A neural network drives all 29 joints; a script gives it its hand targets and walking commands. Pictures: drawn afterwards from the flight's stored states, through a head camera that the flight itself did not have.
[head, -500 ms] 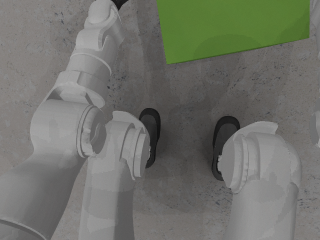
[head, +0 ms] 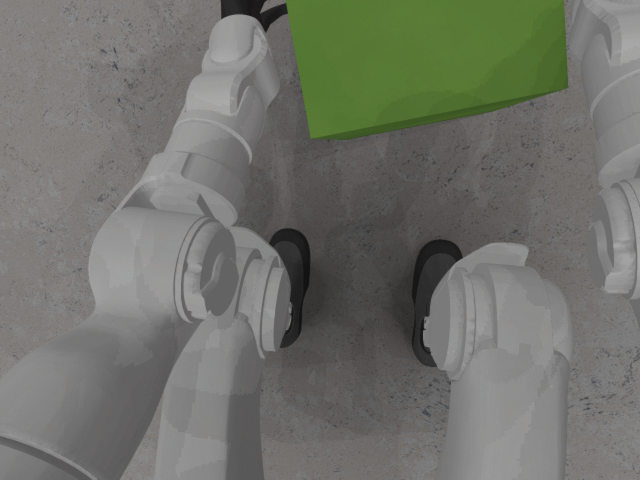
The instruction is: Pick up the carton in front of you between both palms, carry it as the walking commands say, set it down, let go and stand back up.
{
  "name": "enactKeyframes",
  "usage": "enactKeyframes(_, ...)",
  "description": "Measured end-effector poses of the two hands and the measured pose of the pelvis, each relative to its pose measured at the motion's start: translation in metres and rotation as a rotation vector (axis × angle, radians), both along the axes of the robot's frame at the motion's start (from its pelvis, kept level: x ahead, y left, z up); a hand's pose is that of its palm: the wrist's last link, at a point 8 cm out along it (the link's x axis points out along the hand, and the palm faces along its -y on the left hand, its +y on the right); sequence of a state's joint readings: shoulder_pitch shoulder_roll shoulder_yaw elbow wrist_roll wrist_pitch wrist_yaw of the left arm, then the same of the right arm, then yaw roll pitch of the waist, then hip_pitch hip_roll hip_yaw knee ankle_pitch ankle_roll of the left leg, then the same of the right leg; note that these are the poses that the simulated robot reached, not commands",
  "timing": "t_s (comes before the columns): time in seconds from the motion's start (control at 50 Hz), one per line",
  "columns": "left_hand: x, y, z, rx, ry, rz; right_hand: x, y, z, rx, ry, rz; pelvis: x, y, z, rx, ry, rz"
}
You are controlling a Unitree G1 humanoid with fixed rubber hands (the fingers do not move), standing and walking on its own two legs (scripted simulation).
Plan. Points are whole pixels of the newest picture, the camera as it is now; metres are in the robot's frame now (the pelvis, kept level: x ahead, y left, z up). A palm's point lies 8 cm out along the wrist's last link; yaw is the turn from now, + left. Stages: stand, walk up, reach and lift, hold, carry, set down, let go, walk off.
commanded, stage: reach and lift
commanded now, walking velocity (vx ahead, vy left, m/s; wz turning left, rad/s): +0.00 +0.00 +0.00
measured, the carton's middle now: (409, 29) +0.53 -0.07 -0.25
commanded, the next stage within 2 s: none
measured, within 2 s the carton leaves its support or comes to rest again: leaves its support in 0.20 s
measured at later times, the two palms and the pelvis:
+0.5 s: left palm (210, 8) +0.51 +0.09 -0.08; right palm out of the picture +0.52 -0.21 -0.10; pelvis +0.01 +0.01 +0.01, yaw -3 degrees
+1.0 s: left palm out of the picture +0.49 +0.09 +0.09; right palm out of the picture +0.48 -0.20 +0.07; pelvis +0.02 +0.02 +0.14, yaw -6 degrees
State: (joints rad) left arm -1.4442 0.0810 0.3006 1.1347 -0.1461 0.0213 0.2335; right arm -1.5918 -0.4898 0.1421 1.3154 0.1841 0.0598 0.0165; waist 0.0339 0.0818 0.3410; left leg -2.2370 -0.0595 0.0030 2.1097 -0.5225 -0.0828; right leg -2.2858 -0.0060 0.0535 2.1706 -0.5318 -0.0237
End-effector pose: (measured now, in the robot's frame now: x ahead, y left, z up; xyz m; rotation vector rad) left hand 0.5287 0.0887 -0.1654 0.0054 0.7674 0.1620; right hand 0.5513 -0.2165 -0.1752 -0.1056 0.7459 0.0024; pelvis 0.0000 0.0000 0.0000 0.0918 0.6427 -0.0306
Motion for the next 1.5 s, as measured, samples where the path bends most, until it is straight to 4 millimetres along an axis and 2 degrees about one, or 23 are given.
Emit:
enactKeyframes(0.2, 0.007, 0.004, 0.004, 0.003, 0.023, 0.038, 0.005, 0.006, 0.001, -0.004, 0.039, 0.016, 0.004, -0.004, -0.010, 0.004, 0.004, 0.006)
enactKeyframes(0.3, 0.013, 0.009, 0.021, 0.006, -0.031, 0.062, 0.000, 0.013, 0.002, -0.002, 0.025, 0.014, 0.008, -0.005, -0.012, 0.003, 0.018, 0.004)
enactKeyframes(0.36, 0.010, 0.010, 0.036, 0.002, -0.075, 0.087, -0.006, 0.020, 0.013, 0.014, 0.004, 0.018, 0.009, -0.003, -0.010, -0.004, 0.025, -0.007)
enactKeyframes(0.44, -0.005, 0.007, 0.059, -0.030, -0.117, 0.092, -0.019, 0.015, 0.044, 0.021, -0.034, -0.012, 0.009, 0.003, -0.001, -0.017, 0.029, -0.027)
enactKeyframes(0.58, -0.022, -0.010, 0.122, -0.067, -0.127, 0.057, -0.044, -0.003, 0.124, 0.028, -0.041, -0.102, 0.005, 0.013, 0.033, -0.031, 0.039, -0.053)
enactKeyframes(0.7, -0.030, -0.003, 0.171, -0.046, -0.105, 0.045, -0.051, 0.004, 0.177, 0.023, -0.019, -0.109, 0.003, 0.017, 0.068, -0.027, 0.061, -0.068)
enactKeyframes(0.84, -0.032, 0.007, 0.212, -0.043, -0.114, 0.036, -0.058, 0.014, 0.214, 0.025, -0.029, -0.124, 0.008, 0.019, 0.103, -0.038, 0.090, -0.054)
enactKeyframes(1.06, -0.040, 0.003, 0.270, -0.045, -0.138, 0.005, -0.080, 0.012, 0.266, 0.050, -0.053, -0.174, 0.025, 0.020, 0.150, -0.049, 0.074, -0.069)
enactKeyframes(1.5, -0.070, 0.018, 0.416, -0.040, -0.123, -0.038, -0.122, 0.027, 0.412, 0.063, -0.039, -0.226, 0.070, 0.013, 0.275, -0.085, -0.152, -0.079)
